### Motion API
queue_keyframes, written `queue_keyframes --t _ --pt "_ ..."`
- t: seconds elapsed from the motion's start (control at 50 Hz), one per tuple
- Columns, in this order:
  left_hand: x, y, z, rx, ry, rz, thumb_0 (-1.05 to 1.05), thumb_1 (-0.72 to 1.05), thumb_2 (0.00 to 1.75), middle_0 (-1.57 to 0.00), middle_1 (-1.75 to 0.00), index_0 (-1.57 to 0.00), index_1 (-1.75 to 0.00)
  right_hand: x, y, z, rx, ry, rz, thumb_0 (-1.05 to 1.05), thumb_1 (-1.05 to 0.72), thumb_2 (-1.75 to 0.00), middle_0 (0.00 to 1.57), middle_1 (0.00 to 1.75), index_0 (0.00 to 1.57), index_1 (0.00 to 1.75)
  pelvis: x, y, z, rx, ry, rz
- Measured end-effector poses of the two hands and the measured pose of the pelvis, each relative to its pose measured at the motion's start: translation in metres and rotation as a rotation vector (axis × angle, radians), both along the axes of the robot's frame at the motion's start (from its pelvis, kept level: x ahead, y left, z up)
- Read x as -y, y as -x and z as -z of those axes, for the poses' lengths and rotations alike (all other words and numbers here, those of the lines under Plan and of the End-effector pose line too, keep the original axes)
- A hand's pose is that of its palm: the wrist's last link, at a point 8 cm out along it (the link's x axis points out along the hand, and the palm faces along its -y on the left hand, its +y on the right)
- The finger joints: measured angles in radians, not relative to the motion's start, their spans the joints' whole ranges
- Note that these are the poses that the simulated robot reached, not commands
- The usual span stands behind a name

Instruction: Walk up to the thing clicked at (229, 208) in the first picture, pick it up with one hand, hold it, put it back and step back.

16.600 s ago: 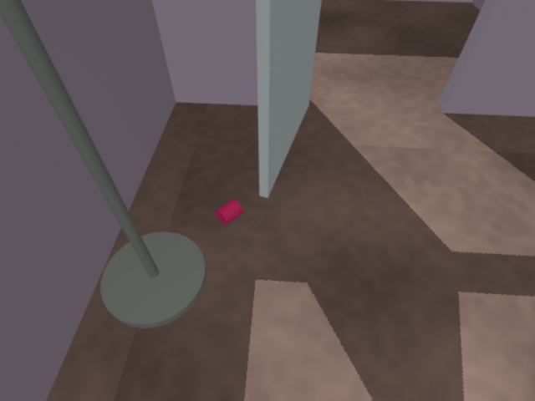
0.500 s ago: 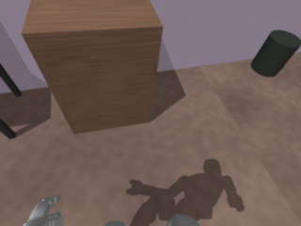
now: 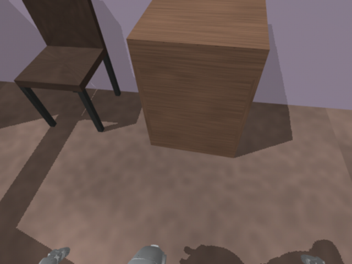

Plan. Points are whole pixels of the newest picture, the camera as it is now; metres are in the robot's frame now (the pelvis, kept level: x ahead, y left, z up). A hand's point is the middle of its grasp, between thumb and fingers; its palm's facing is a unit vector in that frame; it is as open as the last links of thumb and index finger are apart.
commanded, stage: walk up
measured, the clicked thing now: out of the picture -0.57 +1.42 -0.74
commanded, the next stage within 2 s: none
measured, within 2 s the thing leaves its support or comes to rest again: neither
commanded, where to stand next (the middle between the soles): +0.09 +0.03 m, yaw +107 degrees
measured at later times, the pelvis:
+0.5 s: pelvis +0.04 -0.01 -0.01, yaw +28 degrees
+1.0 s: pelvis +0.06 -0.07 -0.01, yaw +57 degrees
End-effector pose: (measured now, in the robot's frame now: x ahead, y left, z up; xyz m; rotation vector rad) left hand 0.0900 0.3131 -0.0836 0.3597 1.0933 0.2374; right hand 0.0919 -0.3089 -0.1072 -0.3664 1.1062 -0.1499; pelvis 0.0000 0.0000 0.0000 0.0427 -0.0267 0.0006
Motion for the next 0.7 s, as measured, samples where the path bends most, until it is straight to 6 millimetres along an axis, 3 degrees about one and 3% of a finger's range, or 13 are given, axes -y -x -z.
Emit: queue_keyframes --t 0.14,0.34,0.52,0.62,0.7 --pt "0.006 0.043 0.012 0.039 0.026 -0.132 0.01 0.9 0.9 -0.21 -0.3 -0.21 -0.3 -0.005 -0.047 -0.001 -0.037 -0.002 -0.16 0.01 -0.91 -0.9 0.2 0.3 0.21 0.3 0.014 -0.007 0.006 0.026 0.029 -0.147" --pt "0.004 0.103 0.064 -0.048 0.098 -0.319 0.01 0.9 0.9 -0.21 -0.3 -0.21 -0.3 -0.048 -0.133 -0.014 0.079 0.055 -0.352 0.01 -0.91 -0.9 0.2 0.3 0.21 0.3 0.007 -0.021 0.027 0.037 0.015 -0.306" --pt "0.011 0.107 0.033 0.043 0.084 -0.444 0.01 0.9 0.9 -0.21 -0.3 -0.21 -0.3 -0.071 -0.175 -0.024 0.05 0.047 -0.506 0.01 -0.9 -0.9 0.2 0.3 0.21 0.3 0.012 -0.04 0.009 0.028 0.053 -0.503" --pt "0.016 0.12 0.018 0.057 -0.024 -0.547 0.01 0.9 0.9 -0.21 -0.3 -0.21 -0.3 -0.084 -0.213 -0.011 0.046 -0.001 -0.635 0.01 -0.9 -0.9 0.2 0.3 0.21 0.3 0.033 -0.05 0.013 0.011 0.052 -0.617" --pt "0.035 0.141 0.006 0.057 -0.11 -0.628 0.01 0.9 0.9 -0.21 -0.3 -0.21 -0.3 -0.094 -0.248 0.009 0.066 -0.045 -0.716 0.01 -0.9 -0.9 0.2 0.3 0.21 0.3 0.051 -0.057 0.022 0.018 0.049 -0.687"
